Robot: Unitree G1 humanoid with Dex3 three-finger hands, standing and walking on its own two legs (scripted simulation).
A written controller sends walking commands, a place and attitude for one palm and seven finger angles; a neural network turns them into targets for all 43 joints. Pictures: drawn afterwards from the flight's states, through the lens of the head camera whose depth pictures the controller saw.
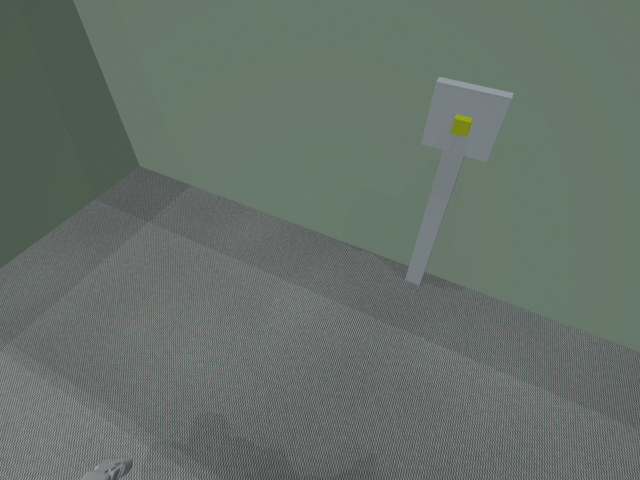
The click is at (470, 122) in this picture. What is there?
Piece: button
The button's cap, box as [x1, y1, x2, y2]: [450, 114, 472, 136]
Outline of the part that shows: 456,114 450,132 465,136 472,118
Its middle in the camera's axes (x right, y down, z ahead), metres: +0.36 -0.29 +0.98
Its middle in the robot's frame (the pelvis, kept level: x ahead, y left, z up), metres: +0.94 -0.31 -0.04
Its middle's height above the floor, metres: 0.73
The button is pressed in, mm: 0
